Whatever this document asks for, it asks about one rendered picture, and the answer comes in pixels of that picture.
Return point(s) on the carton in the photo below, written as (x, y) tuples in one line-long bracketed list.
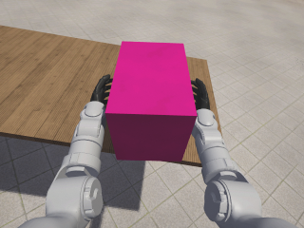
[(151, 109)]

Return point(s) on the robot left upper arm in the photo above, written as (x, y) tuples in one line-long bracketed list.
[(71, 203)]

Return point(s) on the left robot forearm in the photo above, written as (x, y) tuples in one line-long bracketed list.
[(83, 158)]

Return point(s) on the left robot hand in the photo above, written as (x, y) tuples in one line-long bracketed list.
[(99, 94)]

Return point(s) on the right robot forearm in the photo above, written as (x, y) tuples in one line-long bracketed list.
[(213, 153)]

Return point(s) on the robot right upper arm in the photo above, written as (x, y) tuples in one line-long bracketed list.
[(236, 204)]

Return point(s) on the table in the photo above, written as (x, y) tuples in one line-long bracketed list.
[(47, 79)]

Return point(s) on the right robot hand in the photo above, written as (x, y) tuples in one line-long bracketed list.
[(201, 99)]

